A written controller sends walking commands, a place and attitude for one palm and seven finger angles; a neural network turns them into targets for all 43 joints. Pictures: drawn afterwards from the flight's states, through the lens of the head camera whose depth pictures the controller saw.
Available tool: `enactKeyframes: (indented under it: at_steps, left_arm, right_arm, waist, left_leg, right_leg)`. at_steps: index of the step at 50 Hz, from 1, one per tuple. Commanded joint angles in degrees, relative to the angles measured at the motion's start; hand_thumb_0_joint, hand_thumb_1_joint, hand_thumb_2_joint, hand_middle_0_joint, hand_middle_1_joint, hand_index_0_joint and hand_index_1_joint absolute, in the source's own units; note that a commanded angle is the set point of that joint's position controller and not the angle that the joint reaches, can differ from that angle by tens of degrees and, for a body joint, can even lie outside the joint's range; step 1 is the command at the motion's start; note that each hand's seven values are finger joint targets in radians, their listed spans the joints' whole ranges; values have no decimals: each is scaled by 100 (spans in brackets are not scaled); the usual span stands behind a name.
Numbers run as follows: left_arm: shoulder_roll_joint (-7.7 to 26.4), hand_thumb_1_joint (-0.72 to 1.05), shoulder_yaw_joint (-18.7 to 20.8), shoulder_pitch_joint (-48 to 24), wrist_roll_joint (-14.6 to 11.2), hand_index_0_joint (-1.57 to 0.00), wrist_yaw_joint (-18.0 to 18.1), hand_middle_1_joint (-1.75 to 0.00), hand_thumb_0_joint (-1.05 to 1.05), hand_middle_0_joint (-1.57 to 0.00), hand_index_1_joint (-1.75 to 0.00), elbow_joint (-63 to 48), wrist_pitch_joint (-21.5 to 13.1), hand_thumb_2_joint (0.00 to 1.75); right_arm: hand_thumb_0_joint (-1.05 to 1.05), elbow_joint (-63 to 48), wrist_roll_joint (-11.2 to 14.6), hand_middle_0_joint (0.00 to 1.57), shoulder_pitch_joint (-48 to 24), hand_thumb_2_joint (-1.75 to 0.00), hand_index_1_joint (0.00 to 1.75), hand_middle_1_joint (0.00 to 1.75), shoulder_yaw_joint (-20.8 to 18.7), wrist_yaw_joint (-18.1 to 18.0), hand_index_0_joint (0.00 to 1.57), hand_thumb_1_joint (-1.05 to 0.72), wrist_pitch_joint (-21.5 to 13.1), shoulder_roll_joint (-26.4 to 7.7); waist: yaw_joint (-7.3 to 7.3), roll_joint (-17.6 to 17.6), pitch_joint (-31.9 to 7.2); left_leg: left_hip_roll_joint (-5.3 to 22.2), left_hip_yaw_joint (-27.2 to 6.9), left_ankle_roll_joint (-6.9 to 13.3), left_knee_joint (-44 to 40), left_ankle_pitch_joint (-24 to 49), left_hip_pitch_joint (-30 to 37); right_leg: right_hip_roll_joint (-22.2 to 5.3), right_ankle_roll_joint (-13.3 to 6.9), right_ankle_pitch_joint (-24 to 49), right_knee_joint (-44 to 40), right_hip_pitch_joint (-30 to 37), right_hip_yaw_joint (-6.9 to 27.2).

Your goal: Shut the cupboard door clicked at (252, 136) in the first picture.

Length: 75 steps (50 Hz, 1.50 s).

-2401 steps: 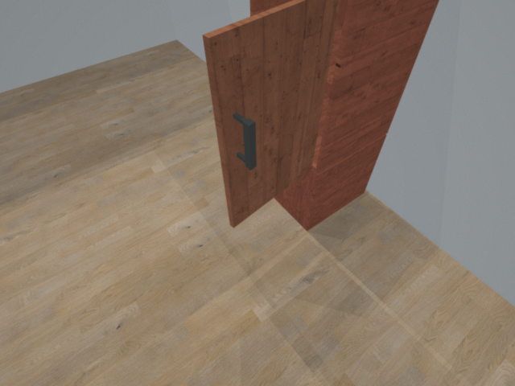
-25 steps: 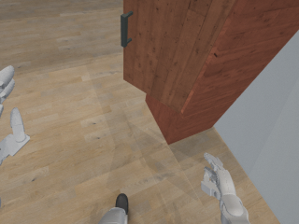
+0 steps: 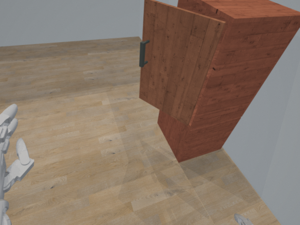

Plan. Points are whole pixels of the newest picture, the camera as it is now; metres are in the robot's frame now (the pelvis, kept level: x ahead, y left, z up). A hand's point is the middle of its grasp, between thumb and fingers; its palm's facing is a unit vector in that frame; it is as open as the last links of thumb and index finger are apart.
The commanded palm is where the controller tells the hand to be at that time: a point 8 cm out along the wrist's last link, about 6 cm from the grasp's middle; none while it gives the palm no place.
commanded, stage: stop stepping back and stand still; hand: left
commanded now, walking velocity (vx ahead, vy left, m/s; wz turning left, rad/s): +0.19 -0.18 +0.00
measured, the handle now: (144, 53) +0.92 +0.06 +0.01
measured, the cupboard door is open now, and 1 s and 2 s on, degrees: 32 32 32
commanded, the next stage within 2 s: let the arm hang, fingers relaxed in 0.30 s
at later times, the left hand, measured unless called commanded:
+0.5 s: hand (37, 191) +0.20 +0.28 +0.00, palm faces +0.22 -0.91 -0.34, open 7.4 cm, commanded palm none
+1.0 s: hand out of the picture -0.05 +0.25 -0.16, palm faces +0.02 -0.97 -0.24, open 7.3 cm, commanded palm none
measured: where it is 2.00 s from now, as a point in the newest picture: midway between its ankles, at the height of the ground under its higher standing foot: outside the picture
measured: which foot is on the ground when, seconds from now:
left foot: down 0.00-0.18, up 0.20-0.40, down 0.42-1.00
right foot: down 0.00-1.00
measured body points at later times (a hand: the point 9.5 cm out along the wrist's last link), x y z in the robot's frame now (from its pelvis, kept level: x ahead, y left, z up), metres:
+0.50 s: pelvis -0.02 +0.05 -0.01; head -0.03 +0.06 +0.44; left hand +0.18 +0.33 +0.03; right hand +0.12 -0.23 -0.09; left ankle +0.04 +0.14 -0.73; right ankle -0.01 -0.09 -0.70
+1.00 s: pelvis -0.03 +0.05 +0.01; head -0.03 +0.06 +0.46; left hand -0.05 +0.30 -0.14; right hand -0.04 -0.18 -0.15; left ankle +0.03 +0.14 -0.73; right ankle -0.02 -0.08 -0.73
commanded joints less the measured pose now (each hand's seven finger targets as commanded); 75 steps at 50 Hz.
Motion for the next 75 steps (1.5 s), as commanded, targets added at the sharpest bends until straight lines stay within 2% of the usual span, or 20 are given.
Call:
enactKeyframes:
  at_steps: [1, 6, 7, 9, 10, 15, 17, 19, 20, 21, 23, 25, 27, 29, 31, 33, 34, 36, 42, 75]
  left_arm:
    - [1977, 90, 1568, -274, 12, -20, 211, -30, 0, -20, -30, -2330, -693, 90]
    - [1366, 90, 1313, -215, -116, -20, 118, -30, 0, -20, -30, -377, -520, 90]
    - [1309, 90, 1226, -97, -114, -20, 93, -30, 0, -20, -30, -1, -457, 90]
    - [1208, 90, 1037, 54, -53, -20, 82, -30, 0, -20, -30, 579, -297, 90]
    - [1155, 90, 840, -257, -61, -20, 76, -30, 0, -20, -30, 418, -281, 90]
    - [1270, 90, 597, -1416, 64, -20, 37, -30, 0, -20, -30, -482, -478, 90]
    - [1477, 90, 667, -1797, 111, -20, 112, -30, 0, -20, -30, -1272, -579, 90]
    - [1832, 90, 890, -2038, 116, -20, 211, -30, 0, -20, -30, -2179, -660, 90]
    - [-212, 90, -1499, -947, 510, -20, -667, -30, 0, -20, -30, 3319, 338, 90]
    - [-406, 90, -1373, -370, 301, -20, -829, -30, 0, -20, -30, 3528, 754, 90]
    - [-291, 90, -1429, -654, 382, -20, -878, -30, 0, -20, -30, 3520, 862, 90]
    - [-194, 90, -1479, -1143, 355, -20, -943, -30, 0, -20, -30, 4026, 776, 90]
    - [-165, 90, -1567, -1296, 326, -20, -978, -30, 0, -20, -30, 4785, 777, 90]
    - [-15, 90, -1610, -1316, 304, -20, -966, -30, 0, -20, -30, 5490, 756, 90]
    - [88, 90, -1607, -1029, 296, -20, -906, -30, 0, -20, -30, 6148, 719, 90]
    - [273, 90, -1661, -1151, 307, -20, -890, -30, 0, -20, -30, 6654, 667, 90]
    - [329, 90, -1693, -1353, 299, -20, -897, -30, 0, -20, -30, 6801, 653, 90]
    - [-102, 90, -1691, -1549, 291, -20, -871, -30, 0, -20, -30, 7192, 601, 90]
    - [-286, 90, -1753, -1156, 288, -20, -825, -30, 0, -20, -30, 8063, 713, 90]
    - [-750, 90, -1789, -554, 316, -20, -746, -30, 0, -20, -30, 9279, 649, 90]
  right_arm:
    - [0, -1053, -70, 20, -698, -90, 30, 30, -75, 87, 20, -90, -560, -550]
    - [0, -1001, 57, 20, -709, -90, 30, 30, -49, 105, 20, -90, -451, -653]
    - [0, -1024, 71, 20, -730, -90, 30, 30, -32, 122, 20, -90, -374, -644]
    - [0, -1107, 75, 20, -769, -90, 30, 30, -32, 162, 20, -90, -204, -587]
    - [0, -1147, 102, 20, -877, -90, 30, 30, -56, 204, 20, -90, -128, -557]
    - [0, -1079, -14, 20, -1079, -90, 30, 30, 51, 142, 20, -90, -5, -526]
    - [0, -1109, -53, 20, -1172, -90, 30, 30, 66, 33, 20, -90, -110, -476]
    - [0, -1090, -89, 20, -1057, -90, 30, 30, 2, -56, 20, -90, -260, -555]
    - [0, 175, -212, 20, -162, -90, 30, 30, -195, 641, 20, -90, -467, -1206]
    - [0, -139, -152, 20, -116, -90, 30, 30, -94, 663, 20, -90, -4, -1234]
    - [0, -418, -232, 20, -419, -90, 30, 30, -102, 581, 20, -90, 149, -1137]
    - [0, -485, -313, 20, -472, -90, 30, 30, -39, 494, 20, -90, 96, -1066]
    - [0, -331, -306, 20, -595, -90, 30, 30, -64, 437, 20, -90, 151, -1188]
    - [0, -122, -227, 20, -590, -90, 30, 30, -48, 431, 20, -90, 196, -1251]
    - [0, 118, -113, 20, -590, -90, 30, 30, 3, 463, 20, -90, 270, -946]
    - [0, 315, -84, 20, -444, -90, 30, 30, 93, 519, 20, -90, 340, -551]
    - [0, 442, -97, 20, -276, -90, 30, 30, 107, 549, 20, -90, 366, -518]
    - [0, 833, -153, 20, -169, -90, 30, 30, 64, 495, 20, -90, 410, -425]
    - [0, 1461, -125, 20, 46, -90, 30, 30, -2, 435, 20, -90, 433, -497]
    - [0, 2374, -77, 20, 535, -90, 30, 30, -12, 330, 20, -90, 379, -36]
  waist:
    - [41, 2330, -490]
    - [57, 1484, -27]
    - [80, 1032, 55]
    - [137, -459, 339]
    - [216, -963, 447]
    - [32, -548, 381]
    - [96, -296, 157]
    - [25, 657, -148]
    - [-426, 1634, 438]
    - [-84, 2998, 32]
    - [-73, 2354, 32]
    - [-57, 1094, -231]
    - [78, 521, -384]
    - [150, 666, -539]
    - [276, 860, -624]
    - [69, 562, -210]
    - [-97, 837, -54]
    - [-130, 356, -69]
    - [69, 754, 555]
    - [76, 619, 889]
  left_leg:
    - [1337, -1400, 843, -1179, 3004, 900]
    - [993, -285, 517, -799, -404, -1021]
    - [774, -163, 445, -400, -1147, -1578]
    - [-21, 166, 213, 1538, -1446, -2235]
    - [-72, -91, 151, 2564, -1420, -2415]
    - [262, -347, 152, 1995, -428, -1340]
    - [128, -102, 226, 1080, -218, -611]
    - [-61, 37, 198, 94, 353, 238]
    - [540, -795, 341, 66, 1983, 376]
    - [1388, -2086, 758, -783, 2307, -168]
    - [1623, -2286, 1098, -1187, 867, -1077]
    - [1386, -2348, 1107, -991, 1936, -850]
    - [1215, -1867, 1069, -799, 2661, -459]
    - [1005, -1466, 921, -660, 2910, -243]
    - [562, -1037, 578, -433, 1693, -739]
    - [-59, -524, 207, -178, 56, -790]
    - [-93, -541, 179, -231, 177, -315]
    - [5, -577, 181, -235, 509, 229]
    - [413, -1139, 341, -1538, -599, -451]
    - [313, -926, 336, -1707, -315, -128]
  right_leg:
    - [483, 19, -882, 782, -1031, -37]
    - [630, -49, 302, -1073, 730, -229]
    - [446, -182, 90, -1273, 1044, 225]
    - [-877, -935, -1734, -2663, 514, 2730]
    - [-1383, -1198, -2236, -3136, 258, 3448]
    - [-941, -972, -799, -2708, -721, 1350]
    - [-790, -912, -753, -2622, -773, 1092]
    - [-627, -758, -723, -2272, -733, 885]
    - [-557, -439, 865, -91, -1715, 118]
    - [282, 54, -882, 809, -1622, 171]
    - [375, 74, -1310, 2036, -1349, 619]
    - [419, 47, -960, 2060, -1162, 731]
    - [417, 79, -707, 1233, -853, 595]
    - [505, 92, -42, 89, -202, 409]
    - [360, 1, 903, -1125, 783, 844]
    - [-529, -463, 491, -1826, 175, 1796]
    - [-635, -593, 304, -1937, -345, 1755]
    - [-275, -520, -16, -2039, -699, 1468]
    - [214, -247, 180, -1874, -68, 862]
    - [136, -212, 295, -2066, -240, 883]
